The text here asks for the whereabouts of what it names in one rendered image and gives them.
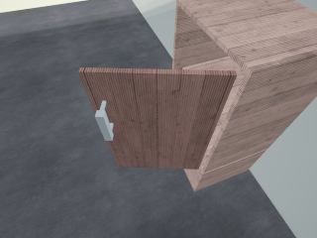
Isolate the handle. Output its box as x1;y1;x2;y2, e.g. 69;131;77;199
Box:
95;100;114;141

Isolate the cupboard door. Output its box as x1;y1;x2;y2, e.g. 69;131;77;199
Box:
78;67;237;170

